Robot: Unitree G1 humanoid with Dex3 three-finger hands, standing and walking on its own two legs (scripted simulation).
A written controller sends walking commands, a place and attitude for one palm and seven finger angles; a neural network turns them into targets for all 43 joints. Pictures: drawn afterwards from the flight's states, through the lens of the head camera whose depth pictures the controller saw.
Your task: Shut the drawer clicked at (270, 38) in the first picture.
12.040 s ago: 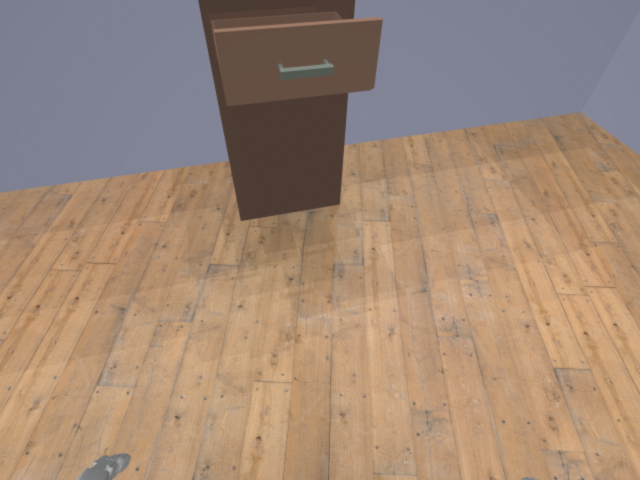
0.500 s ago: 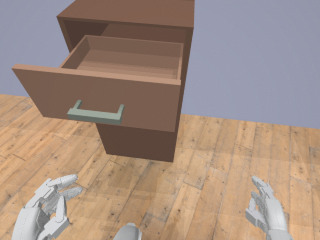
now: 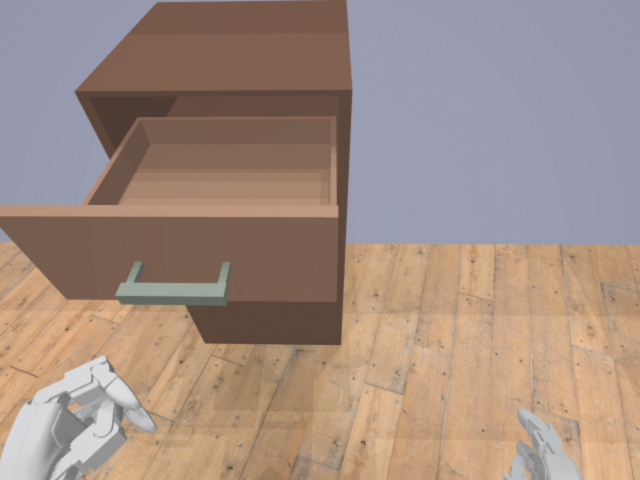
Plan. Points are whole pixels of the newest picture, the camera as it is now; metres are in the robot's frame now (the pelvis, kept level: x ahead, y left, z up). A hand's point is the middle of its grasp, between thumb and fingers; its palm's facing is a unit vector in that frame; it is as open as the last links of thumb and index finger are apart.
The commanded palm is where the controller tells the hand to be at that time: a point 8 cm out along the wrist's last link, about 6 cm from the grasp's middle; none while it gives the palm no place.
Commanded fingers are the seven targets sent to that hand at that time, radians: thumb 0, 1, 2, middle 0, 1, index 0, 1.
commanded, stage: raise the hand and make a fist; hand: left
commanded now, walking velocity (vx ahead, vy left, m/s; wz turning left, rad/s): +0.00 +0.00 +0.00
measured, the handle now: (177, 281) +0.34 +0.22 +0.07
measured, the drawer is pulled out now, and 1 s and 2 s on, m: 0.29 0.29 0.29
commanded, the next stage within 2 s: bring the fist close to the handle in 0.90 s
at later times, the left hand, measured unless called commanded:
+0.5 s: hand (115, 411) +0.15 +0.18 +0.16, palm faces +0.06 -1.00 -0.08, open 3.3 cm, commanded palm +0.12 +0.22 +0.17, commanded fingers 0.00 0.90 0.90 -1.40 -1.60 -1.40 -1.60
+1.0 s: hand (131, 376) +0.18 +0.18 +0.16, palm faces +0.10 -0.99 -0.11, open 3.3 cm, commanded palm +0.13 +0.23 +0.17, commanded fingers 0.00 0.90 0.90 -1.40 -1.60 -1.40 -1.60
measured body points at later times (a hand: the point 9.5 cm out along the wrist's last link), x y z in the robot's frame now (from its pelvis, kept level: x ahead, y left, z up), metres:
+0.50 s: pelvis -0.02 +0.04 +0.01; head -0.05 +0.02 +0.45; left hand +0.14 +0.23 +0.16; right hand +0.19 -0.14 -0.03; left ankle +0.02 +0.14 -0.70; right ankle -0.04 -0.11 -0.70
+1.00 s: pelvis +0.00 -0.01 +0.01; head -0.04 -0.04 +0.46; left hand +0.17 +0.23 +0.17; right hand +0.18 -0.24 -0.05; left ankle +0.02 +0.14 -0.70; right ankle -0.04 -0.11 -0.70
